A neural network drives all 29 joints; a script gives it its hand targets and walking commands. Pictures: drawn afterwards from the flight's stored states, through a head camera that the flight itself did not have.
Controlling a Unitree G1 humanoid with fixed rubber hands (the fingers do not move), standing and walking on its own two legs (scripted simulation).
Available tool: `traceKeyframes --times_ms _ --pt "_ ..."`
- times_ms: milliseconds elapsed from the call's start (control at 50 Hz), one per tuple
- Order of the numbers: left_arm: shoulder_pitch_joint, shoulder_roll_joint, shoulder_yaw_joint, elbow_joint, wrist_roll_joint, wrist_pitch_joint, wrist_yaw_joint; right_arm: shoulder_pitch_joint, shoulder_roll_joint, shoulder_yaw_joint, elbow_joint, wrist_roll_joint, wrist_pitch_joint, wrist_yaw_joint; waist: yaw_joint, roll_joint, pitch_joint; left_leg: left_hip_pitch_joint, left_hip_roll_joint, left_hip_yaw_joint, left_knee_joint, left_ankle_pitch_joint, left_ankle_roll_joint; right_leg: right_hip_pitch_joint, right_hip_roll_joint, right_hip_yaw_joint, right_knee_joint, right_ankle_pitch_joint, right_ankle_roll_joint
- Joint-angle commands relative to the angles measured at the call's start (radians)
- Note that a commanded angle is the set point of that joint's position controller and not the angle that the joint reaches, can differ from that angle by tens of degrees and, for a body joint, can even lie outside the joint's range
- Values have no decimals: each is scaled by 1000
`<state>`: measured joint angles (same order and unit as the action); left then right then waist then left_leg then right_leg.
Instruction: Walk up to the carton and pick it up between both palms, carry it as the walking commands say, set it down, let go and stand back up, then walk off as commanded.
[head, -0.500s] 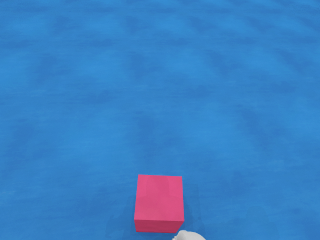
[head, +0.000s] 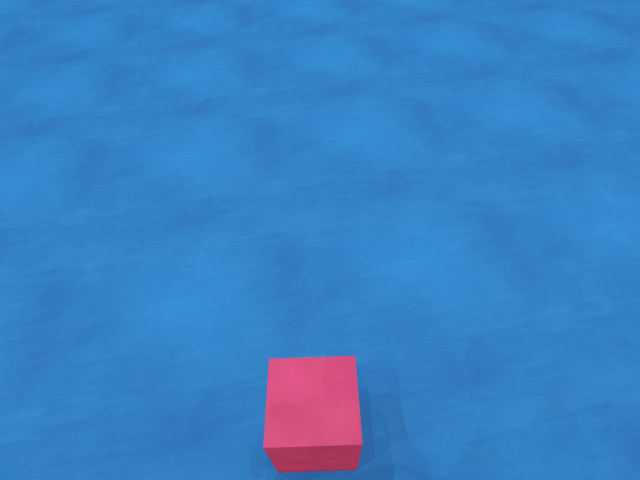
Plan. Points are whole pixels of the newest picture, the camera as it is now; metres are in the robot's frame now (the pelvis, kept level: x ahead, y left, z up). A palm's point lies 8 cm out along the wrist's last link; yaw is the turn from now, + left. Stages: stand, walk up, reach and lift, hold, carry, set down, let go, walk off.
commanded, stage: walk up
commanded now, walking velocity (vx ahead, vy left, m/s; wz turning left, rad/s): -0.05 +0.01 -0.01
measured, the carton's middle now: (315, 416) +0.38 +0.03 -0.63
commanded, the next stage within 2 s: stand in 0.80 s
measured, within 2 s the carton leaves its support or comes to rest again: neither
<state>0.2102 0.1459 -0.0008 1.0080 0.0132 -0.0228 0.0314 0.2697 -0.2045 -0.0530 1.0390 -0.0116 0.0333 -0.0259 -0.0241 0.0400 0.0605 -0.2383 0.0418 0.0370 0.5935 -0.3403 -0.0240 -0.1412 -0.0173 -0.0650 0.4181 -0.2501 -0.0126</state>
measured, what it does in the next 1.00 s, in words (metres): steps on the spot: left foot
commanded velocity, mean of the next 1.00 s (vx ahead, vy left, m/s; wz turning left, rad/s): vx -0.03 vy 0.00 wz -0.01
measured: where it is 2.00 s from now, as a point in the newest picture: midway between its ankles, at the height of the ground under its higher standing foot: outside the picture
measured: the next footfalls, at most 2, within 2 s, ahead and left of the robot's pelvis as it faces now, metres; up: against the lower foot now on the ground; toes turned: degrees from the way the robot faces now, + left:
left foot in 0.04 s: +0.03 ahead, +0.13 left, +0.00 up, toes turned -4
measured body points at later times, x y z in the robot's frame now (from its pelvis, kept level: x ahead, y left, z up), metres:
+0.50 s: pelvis -0.02 +0.02 +0.00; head -0.01 +0.02 +0.45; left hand -0.04 +0.25 -0.16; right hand +0.00 -0.21 -0.15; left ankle -0.01 +0.13 -0.74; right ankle -0.02 -0.11 -0.74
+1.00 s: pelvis -0.03 +0.01 +0.00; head -0.02 +0.02 +0.45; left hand -0.05 +0.23 -0.16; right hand -0.03 -0.21 -0.16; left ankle -0.01 +0.13 -0.74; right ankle -0.02 -0.11 -0.74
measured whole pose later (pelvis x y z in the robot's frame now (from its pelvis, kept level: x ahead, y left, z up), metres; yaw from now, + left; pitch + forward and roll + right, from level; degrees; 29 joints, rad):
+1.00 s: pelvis -0.03 +0.01 +0.00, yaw +0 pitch +0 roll +0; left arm 0.34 0.14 0.00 1.09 0.01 0.00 0.03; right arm 0.31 -0.15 -0.02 1.08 -0.01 -0.01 -0.03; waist 0.00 0.00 0.00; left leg -0.24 0.02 0.05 0.42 -0.19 0.00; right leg -0.22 -0.03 -0.06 0.42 -0.20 0.01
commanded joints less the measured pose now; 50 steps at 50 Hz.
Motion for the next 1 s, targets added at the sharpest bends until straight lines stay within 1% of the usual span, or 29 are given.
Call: traceKeyframes --times_ms 0,20,40,60,80,100,140,200,260,380,620,780,800,860,980 --pt "35 172 40 -16 -6 9 7 76 -63 -7 -25 6 -21 -13 5 -172 -76 70 40 -20 -197 214 -6 36 -224 139 -14 548 -79" --pt "43 144 34 -10 -7 13 5 88 -66 -3 -20 -3 -26 -11 12 -121 -80 155 75 -63 -232 325 6 -39 -171 132 -41 279 -49" --pt "68 121 32 -1 -8 18 3 64 -100 -4 -30 -12 -29 -8 42 -44 -46 170 123 -104 -221 405 19 -84 -112 97 -56 118 -34" --pt "79 88 23 24 -19 23 4 39 -78 3 -20 -8 -27 -1 49 39 -11 92 119 -95 -230 370 32 -26 -83 73 -112 93 -17" --pt "68 110 28 35 -15 26 6 41 -51 11 -15 -4 -30 4 31 33 16 52 109 -93 -259 323 31 6 -82 65 -113 102 -10" --pt "57 129 34 36 -10 26 3 44 -54 15 -9 -2 -35 2 29 25 24 50 97 -84 -274 327 28 14 -85 67 -104 130 -9" --pt "64 128 38 47 -7 22 -3 57 -61 17 9 -1 -44 -5 27 25 4 72 89 -77 -283 336 35 29 -96 72 -105 159 -8" --pt "72 115 32 62 -5 17 -3 51 -59 17 13 2 -50 -6 24 -5 -6 92 89 -78 -290 320 43 20 -98 70 -116 151 3" --pt "85 112 30 74 -4 17 -2 48 -56 18 19 3 -50 -6 21 -15 4 83 88 -78 -296 286 46 3 -99 67 -120 136 10" --pt "128 103 25 88 -2 19 0 50 -55 17 28 6 -48 -5 20 -29 4 54 85 -80 -299 221 49 -21 -99 64 -108 109 16" --pt "186 85 18 77 1 19 3 59 -53 14 24 7 -39 -7 25 -31 6 -18 79 -87 -288 114 47 -79 -100 65 -69 53 15" --pt "189 88 19 56 3 18 3 79 -43 15 17 4 -36 -7 24 -57 2 -33 62 -68 -247 106 38 -128 -114 93 -85 -5 8" --pt "196 84 19 60 1 19 2 84 -37 18 15 3 -37 -5 22 -62 -5 -29 62 -72 -253 91 40 -131 -106 93 -91 -25 5" --pt "202 77 17 62 1 19 0 95 -33 21 19 2 -39 -4 24 -50 4 -40 61 -75 -267 68 41 -126 -101 94 -102 -35 4" --pt "217 69 14 77 -1 14 -3 121 -19 28 35 3 -46 -2 25 -46 7 -30 58 -73 -277 83 41 -112 -98 92 -114 -15 5"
